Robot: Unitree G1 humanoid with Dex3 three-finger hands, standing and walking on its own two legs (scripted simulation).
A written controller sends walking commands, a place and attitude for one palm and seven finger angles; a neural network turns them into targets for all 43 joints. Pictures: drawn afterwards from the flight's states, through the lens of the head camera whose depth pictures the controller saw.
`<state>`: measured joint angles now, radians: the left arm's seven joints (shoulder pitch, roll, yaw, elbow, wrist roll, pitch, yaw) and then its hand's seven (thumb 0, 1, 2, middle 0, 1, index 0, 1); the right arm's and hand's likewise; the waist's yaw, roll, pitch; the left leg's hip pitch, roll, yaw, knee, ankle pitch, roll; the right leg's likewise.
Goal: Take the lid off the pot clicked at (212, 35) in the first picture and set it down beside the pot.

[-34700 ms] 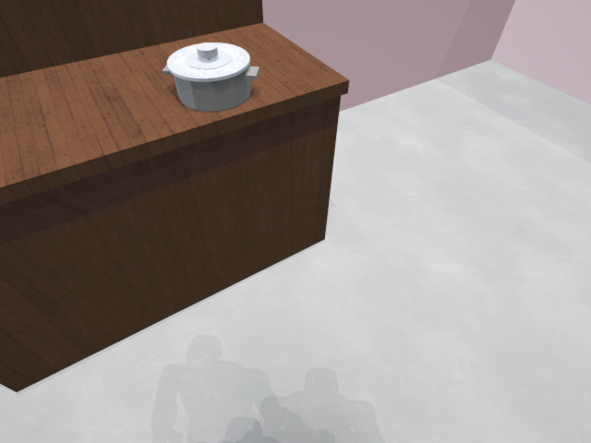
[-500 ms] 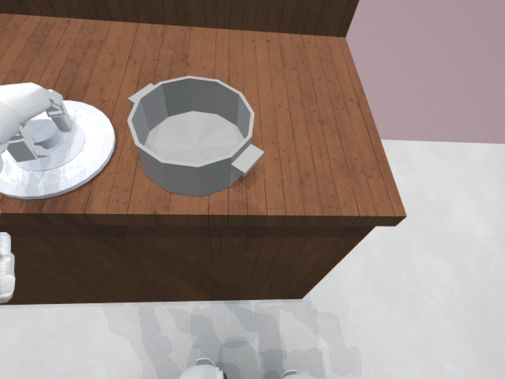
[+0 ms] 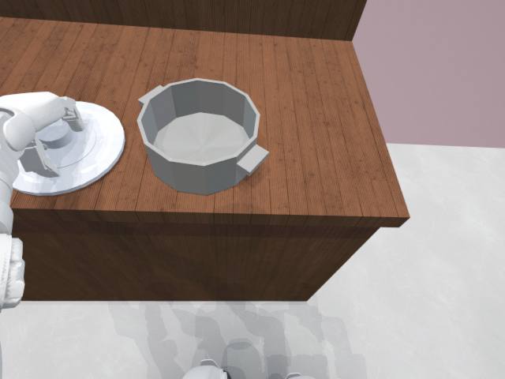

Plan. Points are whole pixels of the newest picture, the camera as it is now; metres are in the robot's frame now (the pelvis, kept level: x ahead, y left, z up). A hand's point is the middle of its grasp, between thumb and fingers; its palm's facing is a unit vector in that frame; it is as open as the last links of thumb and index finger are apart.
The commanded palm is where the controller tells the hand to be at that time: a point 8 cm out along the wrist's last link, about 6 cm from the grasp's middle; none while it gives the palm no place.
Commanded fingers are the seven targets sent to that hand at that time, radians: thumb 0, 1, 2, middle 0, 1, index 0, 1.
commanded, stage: open the fingers wide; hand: left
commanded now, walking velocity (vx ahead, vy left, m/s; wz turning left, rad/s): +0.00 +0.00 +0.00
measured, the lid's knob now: (55, 133) +0.50 +0.32 +0.06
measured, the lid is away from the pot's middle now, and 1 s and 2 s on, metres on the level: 0.24 0.24 0.24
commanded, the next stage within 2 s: raise the empty hand in 0.12 s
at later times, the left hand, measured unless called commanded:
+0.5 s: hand (44, 129) +0.47 +0.31 +0.10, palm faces -0.40 -0.10 -0.91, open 11.0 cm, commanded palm +0.49 +0.30 +0.16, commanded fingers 0.00 -0.05 0.72 -0.38 -0.80 -0.38 -0.80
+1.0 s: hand (15, 108) +0.46 +0.32 +0.15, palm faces -0.38 -0.09 -0.92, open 11.0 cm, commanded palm +0.48 +0.31 +0.22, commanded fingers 0.00 -0.05 0.72 -0.38 -0.80 -0.38 -0.80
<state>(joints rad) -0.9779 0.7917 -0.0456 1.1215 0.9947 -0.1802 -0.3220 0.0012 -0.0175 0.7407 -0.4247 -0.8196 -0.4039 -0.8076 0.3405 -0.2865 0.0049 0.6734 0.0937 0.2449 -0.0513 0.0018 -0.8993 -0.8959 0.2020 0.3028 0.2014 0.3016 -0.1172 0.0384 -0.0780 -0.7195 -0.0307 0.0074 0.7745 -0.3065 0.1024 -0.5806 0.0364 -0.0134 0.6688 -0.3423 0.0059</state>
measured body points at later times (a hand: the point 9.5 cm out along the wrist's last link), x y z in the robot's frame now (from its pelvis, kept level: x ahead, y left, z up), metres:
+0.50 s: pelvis +0.01 +0.00 +0.00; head +0.09 +0.02 +0.45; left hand +0.49 +0.31 +0.15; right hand +0.01 -0.29 -0.11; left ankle +0.03 +0.05 -0.71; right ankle -0.01 -0.15 -0.71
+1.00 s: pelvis +0.00 +0.00 +0.01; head +0.07 +0.02 +0.46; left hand +0.48 +0.32 +0.20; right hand +0.04 -0.29 -0.10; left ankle +0.03 +0.05 -0.71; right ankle -0.01 -0.15 -0.71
